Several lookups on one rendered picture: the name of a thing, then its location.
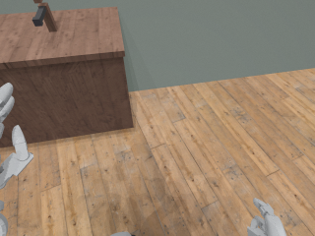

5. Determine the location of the counter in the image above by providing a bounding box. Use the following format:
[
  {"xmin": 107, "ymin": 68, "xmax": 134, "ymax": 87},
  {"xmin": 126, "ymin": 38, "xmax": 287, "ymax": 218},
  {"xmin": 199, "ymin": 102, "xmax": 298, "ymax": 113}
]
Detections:
[{"xmin": 0, "ymin": 0, "xmax": 134, "ymax": 148}]

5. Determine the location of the right robot hand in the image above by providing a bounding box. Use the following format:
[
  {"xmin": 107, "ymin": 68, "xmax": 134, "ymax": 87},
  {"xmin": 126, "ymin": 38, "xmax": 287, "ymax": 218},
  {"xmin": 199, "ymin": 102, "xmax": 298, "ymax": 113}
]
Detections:
[{"xmin": 247, "ymin": 198, "xmax": 286, "ymax": 236}]

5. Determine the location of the left robot hand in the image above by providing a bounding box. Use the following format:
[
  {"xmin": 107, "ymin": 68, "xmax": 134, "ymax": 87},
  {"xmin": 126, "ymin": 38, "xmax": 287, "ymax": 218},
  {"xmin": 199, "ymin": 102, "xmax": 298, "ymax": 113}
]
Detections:
[{"xmin": 0, "ymin": 83, "xmax": 33, "ymax": 190}]

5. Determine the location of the tap lever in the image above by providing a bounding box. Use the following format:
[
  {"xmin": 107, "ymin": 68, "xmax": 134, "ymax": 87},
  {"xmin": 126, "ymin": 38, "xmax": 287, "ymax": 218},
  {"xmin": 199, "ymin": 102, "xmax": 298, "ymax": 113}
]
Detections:
[{"xmin": 32, "ymin": 6, "xmax": 46, "ymax": 27}]

